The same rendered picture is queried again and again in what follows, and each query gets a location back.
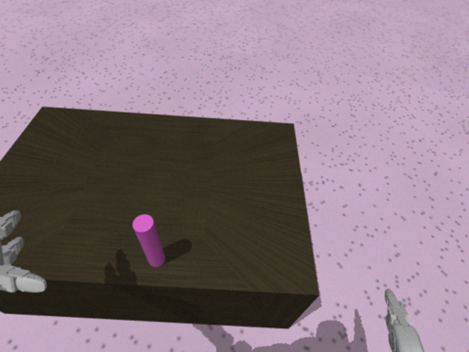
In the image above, can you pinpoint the right robot hand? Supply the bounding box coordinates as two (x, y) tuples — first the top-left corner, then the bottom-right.
(385, 289), (424, 352)

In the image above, can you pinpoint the can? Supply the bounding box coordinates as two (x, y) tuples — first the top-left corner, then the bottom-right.
(133, 214), (165, 267)

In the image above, can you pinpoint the left robot hand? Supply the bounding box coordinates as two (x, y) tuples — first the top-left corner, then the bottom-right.
(0, 210), (47, 293)

